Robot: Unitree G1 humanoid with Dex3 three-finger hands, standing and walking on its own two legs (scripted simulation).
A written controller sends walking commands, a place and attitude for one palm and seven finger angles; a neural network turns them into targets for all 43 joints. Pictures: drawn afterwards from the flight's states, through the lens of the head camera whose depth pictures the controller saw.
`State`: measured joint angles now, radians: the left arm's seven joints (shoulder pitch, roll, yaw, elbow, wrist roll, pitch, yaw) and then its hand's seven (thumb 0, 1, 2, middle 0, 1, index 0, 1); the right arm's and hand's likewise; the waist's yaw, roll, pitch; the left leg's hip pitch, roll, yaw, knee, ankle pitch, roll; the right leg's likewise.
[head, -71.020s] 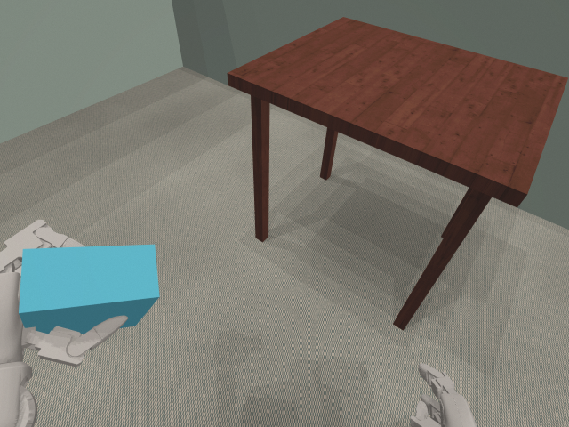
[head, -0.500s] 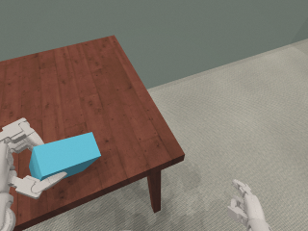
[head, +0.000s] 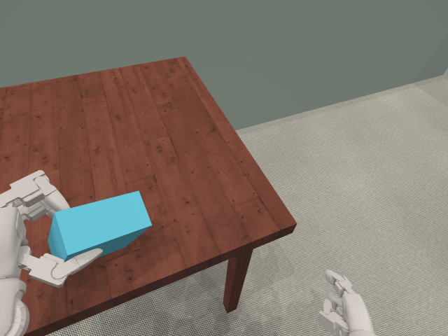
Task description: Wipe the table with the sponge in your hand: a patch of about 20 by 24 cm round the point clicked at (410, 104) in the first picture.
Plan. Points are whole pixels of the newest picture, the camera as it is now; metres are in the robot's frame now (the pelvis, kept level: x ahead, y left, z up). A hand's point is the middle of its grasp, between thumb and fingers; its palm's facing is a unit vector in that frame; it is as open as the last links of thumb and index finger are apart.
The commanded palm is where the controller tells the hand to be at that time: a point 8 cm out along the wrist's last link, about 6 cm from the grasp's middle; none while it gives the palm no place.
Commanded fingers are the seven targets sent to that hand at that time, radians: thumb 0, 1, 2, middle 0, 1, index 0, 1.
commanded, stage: come to a stop and stand still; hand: left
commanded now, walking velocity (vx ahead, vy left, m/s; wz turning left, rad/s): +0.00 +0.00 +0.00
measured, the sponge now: (108, 229) +0.24 +0.21 +0.10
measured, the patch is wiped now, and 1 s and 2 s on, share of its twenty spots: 0.95 0.95 0.95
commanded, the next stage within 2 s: look again from close up in 0.24 s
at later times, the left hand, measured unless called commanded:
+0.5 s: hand (27, 185) +0.25 +0.29 +0.18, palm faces +0.50 -0.78 -0.37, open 9.0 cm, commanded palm +0.16 +0.28 +0.17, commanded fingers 0.00 0.10 1.30 -1.20 -1.60 -1.20 -1.60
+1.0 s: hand (96, 200) +0.26 +0.21 +0.15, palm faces +0.24 -0.88 -0.41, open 9.0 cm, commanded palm +0.20 +0.28 +0.17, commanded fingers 0.00 0.10 1.30 -1.20 -1.60 -1.20 -1.60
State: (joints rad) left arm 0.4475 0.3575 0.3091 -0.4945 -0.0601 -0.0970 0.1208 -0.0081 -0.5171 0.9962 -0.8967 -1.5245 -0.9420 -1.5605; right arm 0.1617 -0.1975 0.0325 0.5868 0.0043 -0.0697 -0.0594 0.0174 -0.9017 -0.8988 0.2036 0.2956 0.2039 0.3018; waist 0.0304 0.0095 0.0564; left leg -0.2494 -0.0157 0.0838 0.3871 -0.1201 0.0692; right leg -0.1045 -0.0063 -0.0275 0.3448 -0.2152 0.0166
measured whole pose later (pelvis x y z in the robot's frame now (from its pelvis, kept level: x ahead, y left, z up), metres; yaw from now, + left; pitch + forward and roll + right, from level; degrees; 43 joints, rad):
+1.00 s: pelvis +0.04 +0.00 -0.01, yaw -1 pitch +3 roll -1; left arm 0.50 0.36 0.31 -0.55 -0.04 -0.25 0.07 -0.02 -0.50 0.98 -0.90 -1.54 -0.94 -1.58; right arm 0.21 -0.19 0.00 0.57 0.01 -0.16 -0.01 0.02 -0.90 -0.90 0.20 0.30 0.20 0.30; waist 0.00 -0.02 0.06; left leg -0.32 -0.02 0.10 0.50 -0.22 0.07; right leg -0.18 -0.02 -0.01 0.45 -0.32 0.03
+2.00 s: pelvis +0.01 +0.00 +0.00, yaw +1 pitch +0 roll -2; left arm 0.44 0.38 0.36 -0.49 -0.03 -0.19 0.10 -0.01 -0.51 0.97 -0.91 -1.54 -0.96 -1.57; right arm 0.21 -0.18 0.03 0.59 0.01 -0.14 -0.05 0.02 -0.90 -0.90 0.20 0.30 0.20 0.30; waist 0.02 -0.03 0.05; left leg -0.28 -0.02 0.07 0.43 -0.15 0.08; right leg -0.11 -0.01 -0.04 0.35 -0.24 0.03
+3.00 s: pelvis +0.02 +0.00 +0.00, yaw +1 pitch +0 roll -2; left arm 0.43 0.37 0.32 -0.49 -0.03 -0.20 0.09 -0.01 -0.51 0.97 -0.91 -1.54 -0.96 -1.58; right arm 0.18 -0.19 0.02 0.57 0.01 -0.13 -0.05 0.02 -0.90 -0.90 0.20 0.30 0.20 0.30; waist 0.01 -0.04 0.05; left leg -0.28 -0.01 0.07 0.45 -0.17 0.06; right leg -0.11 0.00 -0.04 0.37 -0.26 0.02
